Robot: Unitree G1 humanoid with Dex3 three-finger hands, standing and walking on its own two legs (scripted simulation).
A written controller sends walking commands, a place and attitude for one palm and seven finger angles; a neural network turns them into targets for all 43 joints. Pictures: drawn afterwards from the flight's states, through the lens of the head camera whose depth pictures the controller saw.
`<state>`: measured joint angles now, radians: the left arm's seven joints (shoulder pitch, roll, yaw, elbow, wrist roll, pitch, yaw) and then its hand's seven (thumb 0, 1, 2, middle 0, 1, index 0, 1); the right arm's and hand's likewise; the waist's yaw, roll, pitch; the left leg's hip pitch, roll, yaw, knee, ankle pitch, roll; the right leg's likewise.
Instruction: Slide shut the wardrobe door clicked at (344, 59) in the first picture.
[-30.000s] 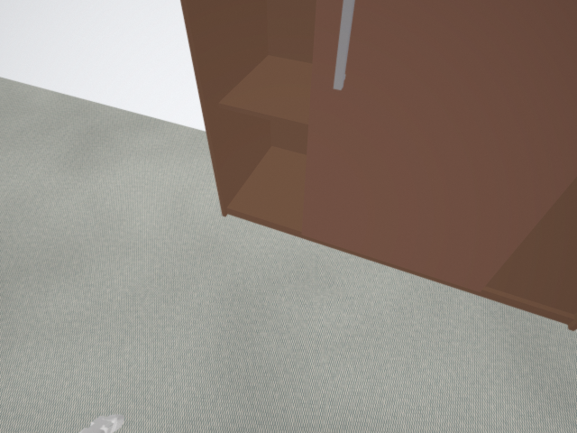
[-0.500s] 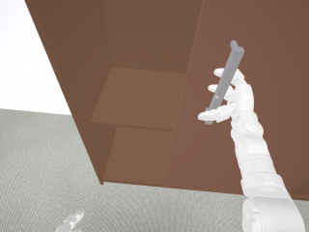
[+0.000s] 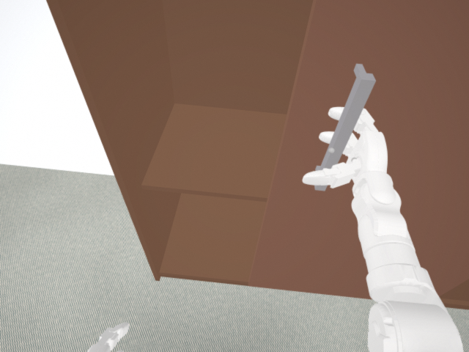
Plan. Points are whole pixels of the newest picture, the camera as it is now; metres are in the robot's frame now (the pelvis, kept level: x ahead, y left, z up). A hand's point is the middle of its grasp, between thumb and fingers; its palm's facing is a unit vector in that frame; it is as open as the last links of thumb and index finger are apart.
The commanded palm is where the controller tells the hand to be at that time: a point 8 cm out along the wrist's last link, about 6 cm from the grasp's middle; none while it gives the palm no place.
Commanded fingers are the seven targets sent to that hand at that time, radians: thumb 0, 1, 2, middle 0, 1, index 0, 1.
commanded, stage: grip the handle and tug to test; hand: right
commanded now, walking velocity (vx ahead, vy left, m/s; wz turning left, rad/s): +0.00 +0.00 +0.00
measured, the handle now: (337, 134) +0.49 -0.14 +0.14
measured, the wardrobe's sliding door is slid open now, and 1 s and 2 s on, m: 0.38 0.38 0.38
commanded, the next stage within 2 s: tug the door sideways, standing still in 1.48 s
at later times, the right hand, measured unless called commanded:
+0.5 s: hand (332, 149) +0.43 -0.12 +0.15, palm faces +0.01 +1.00 +0.00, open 9.7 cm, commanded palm +0.39 -0.16 +0.15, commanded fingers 0.00 -0.57 -0.76 0.41 1.35 0.41 1.35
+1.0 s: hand (331, 149) +0.43 -0.11 +0.15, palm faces +0.02 +1.00 +0.01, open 5.9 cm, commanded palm +0.39 -0.16 +0.15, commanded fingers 0.00 -0.90 -0.90 0.45 1.40 0.45 1.40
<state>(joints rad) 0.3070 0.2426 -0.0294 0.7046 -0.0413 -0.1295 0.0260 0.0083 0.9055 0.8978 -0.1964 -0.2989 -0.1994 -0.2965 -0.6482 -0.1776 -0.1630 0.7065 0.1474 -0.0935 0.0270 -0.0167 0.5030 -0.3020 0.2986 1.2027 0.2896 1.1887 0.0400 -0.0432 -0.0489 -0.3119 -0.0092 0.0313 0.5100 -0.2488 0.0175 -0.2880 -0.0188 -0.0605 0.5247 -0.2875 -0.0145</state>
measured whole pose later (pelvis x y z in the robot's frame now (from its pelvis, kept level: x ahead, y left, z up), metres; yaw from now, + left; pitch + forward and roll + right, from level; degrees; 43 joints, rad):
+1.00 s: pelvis +0.02 +0.00 +0.00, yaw +1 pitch +3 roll +0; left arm 0.29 0.24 -0.02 0.68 -0.04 -0.12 0.01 0.01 0.91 0.90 -0.20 -0.30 -0.20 -0.30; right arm -0.55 -0.15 -0.14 0.54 0.14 -0.01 -0.01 0.00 -0.73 -0.80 0.33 1.35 0.32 1.30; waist 0.03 -0.05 -0.06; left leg -0.28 -0.01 0.02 0.49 -0.26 0.01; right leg -0.25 -0.02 -0.07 0.50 -0.30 -0.01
